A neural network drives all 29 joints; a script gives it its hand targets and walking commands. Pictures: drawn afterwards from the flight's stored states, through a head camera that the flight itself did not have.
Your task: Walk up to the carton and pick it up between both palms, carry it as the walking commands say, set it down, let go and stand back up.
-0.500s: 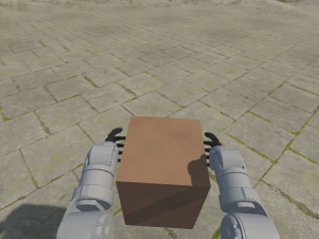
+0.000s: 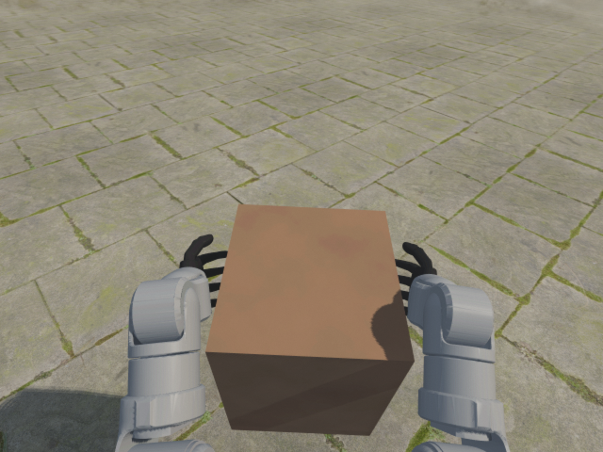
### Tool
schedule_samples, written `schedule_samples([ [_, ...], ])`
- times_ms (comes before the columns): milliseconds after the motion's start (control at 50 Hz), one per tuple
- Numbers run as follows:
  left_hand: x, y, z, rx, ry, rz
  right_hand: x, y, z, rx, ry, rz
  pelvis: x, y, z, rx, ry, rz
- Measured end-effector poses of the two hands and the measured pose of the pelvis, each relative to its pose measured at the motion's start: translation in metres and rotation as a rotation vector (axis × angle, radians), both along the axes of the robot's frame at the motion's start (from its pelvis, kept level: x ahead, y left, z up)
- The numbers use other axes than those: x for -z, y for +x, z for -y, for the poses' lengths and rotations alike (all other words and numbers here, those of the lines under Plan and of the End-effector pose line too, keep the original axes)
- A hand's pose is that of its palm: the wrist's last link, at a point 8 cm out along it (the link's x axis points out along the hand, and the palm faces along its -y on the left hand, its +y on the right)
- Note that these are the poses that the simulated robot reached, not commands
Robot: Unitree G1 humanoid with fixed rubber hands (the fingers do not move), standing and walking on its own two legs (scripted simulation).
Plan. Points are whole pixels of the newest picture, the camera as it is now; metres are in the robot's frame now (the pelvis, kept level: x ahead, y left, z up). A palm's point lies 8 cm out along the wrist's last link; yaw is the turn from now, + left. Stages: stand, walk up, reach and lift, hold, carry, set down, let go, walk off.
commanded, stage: carry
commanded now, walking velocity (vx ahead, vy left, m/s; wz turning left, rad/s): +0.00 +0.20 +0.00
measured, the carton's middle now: (306, 323) +0.29 +0.00 +0.05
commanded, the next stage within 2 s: none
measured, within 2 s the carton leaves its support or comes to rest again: neither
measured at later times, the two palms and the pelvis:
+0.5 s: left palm (176, 287) +0.30 +0.17 +0.11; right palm (399, 298) +0.29 -0.12 +0.10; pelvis +0.01 +0.03 +0.00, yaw -1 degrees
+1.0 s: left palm (171, 277) +0.31 +0.18 +0.11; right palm (387, 300) +0.29 -0.11 +0.09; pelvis +0.02 +0.06 +0.00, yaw -3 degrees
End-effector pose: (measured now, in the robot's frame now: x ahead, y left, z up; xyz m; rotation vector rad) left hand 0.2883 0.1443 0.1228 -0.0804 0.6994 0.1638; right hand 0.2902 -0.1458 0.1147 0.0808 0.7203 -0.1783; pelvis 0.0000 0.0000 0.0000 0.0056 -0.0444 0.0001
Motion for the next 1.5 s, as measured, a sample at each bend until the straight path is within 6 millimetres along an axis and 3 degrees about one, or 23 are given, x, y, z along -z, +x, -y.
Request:
schedule_samples([
  [140,0.01,-0.002,-0.007,-0.001,-0.038,-0.023,0.006,-0.009,-0.007,0.03,-0.001,-0.021,0.0,0.001,-0.013,0.002,-0.01,-0.018],
  [360,0.009,0.006,-0.009,0.0,-0.022,-0.015,0.013,-0.003,-0.01,0.049,0.035,-0.013,0.0,0.007,-0.019,0.02,-0.009,-0.033],
  [540,0.01,0.011,-0.03,0.0,-0.031,-0.012,0.011,0.001,-0.03,0.052,0.03,-0.01,-0.002,0.009,-0.039,0.017,-0.022,-0.052],
  [700,0.009,0.018,-0.029,0.014,-0.019,0.002,0.015,0.004,-0.029,0.07,0.047,0.004,0.0,0.012,-0.043,0.033,-0.017,-0.058],
  [880,0.013,0.02,-0.046,0.012,-0.038,-0.004,0.014,0.006,-0.046,0.069,0.03,-0.002,-0.001,0.014,-0.057,0.031,-0.03,-0.067],
  [1040,0.012,0.027,-0.039,0.041,-0.02,0.005,0.02,0.003,-0.04,0.103,0.052,0.007,0.0,0.015,-0.061,0.059,-0.015,-0.077],
  [1220,0.015,0.024,-0.063,0.045,-0.031,0.006,0.017,0.002,-0.064,0.101,0.036,0.009,-0.001,0.014,-0.082,0.051,-0.033,-0.083],
  [1400,0.013,0.027,-0.062,0.081,-0.002,0.013,0.024,-0.005,-0.064,0.137,0.066,0.016,0.001,0.012,-0.094,0.086,-0.022,-0.085],
  [1500,0.017,0.023,-0.076,0.079,-0.031,0.016,0.018,-0.008,-0.077,0.133,0.032,0.02,0.002,0.009,-0.105,0.079,-0.027,-0.084],
])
